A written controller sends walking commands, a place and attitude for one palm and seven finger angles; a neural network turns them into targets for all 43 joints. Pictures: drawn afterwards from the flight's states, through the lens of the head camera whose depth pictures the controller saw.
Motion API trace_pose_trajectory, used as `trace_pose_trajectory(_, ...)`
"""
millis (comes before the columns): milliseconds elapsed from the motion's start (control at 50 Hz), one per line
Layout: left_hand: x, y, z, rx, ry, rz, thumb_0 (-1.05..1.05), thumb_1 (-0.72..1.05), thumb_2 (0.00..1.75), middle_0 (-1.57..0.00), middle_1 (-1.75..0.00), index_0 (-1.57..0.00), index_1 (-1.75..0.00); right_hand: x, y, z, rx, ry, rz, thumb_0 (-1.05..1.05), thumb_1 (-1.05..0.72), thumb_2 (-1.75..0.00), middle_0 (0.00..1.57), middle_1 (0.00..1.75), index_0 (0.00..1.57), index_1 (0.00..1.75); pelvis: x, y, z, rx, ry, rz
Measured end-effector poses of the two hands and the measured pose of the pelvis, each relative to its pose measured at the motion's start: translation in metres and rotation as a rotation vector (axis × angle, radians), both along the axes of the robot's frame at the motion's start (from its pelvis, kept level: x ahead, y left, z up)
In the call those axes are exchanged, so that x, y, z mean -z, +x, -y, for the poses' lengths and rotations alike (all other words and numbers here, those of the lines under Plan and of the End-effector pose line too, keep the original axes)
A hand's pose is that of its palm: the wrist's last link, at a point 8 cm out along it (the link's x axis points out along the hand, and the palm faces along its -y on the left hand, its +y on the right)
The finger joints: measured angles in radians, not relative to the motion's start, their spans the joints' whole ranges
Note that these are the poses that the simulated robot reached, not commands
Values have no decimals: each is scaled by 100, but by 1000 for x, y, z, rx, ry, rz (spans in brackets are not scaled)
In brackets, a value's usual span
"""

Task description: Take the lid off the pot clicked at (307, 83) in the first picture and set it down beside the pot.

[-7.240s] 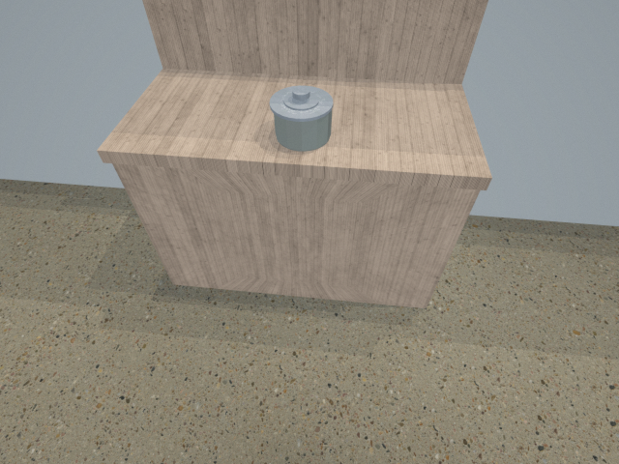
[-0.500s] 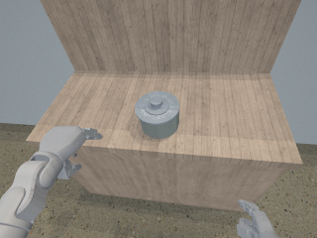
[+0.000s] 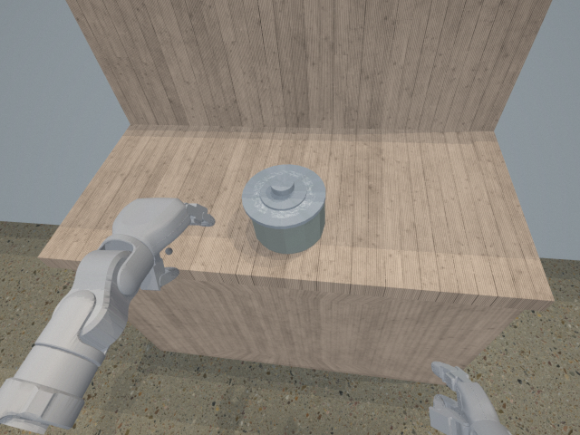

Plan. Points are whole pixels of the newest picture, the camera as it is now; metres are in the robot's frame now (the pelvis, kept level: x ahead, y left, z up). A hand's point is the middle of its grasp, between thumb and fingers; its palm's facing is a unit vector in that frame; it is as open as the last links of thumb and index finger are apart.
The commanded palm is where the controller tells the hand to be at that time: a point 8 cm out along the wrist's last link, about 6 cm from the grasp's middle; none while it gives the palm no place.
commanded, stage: move the open hand above the knob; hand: left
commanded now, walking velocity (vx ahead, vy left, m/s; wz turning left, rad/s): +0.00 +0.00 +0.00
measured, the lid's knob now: (282, 185) +0.52 +0.07 +0.01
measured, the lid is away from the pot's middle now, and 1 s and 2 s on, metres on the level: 0.00 0.00 0.00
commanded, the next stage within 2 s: lower the open fingers around the knob in 1.94 s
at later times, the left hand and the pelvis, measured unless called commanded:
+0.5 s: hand (217, 216) +0.40 +0.15 +0.08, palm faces -0.27 -0.05 -0.96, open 10.2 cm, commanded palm +0.40 +0.15 +0.15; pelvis +0.01 -0.02 +0.00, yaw -1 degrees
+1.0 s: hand (257, 186) +0.46 +0.09 +0.08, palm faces -0.32 -0.02 -0.95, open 10.2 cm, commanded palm +0.47 +0.09 +0.15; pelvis +0.02 -0.02 -0.01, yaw -1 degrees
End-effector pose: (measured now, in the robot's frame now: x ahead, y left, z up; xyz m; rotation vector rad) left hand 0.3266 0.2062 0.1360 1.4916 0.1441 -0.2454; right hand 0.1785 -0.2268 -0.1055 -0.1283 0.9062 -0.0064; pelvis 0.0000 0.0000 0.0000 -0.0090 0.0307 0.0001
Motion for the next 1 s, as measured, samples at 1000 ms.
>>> trace_pose_trajectory(1000, 3, 133, 109, 29, 33, -70, 0, -26, 133, -82, -8, -82, -8, 30, -49, 35, 172, 7, -213, 1, -91, -90, 20, 30, 20, 30, 6, 17, 16, 21, 16, -100)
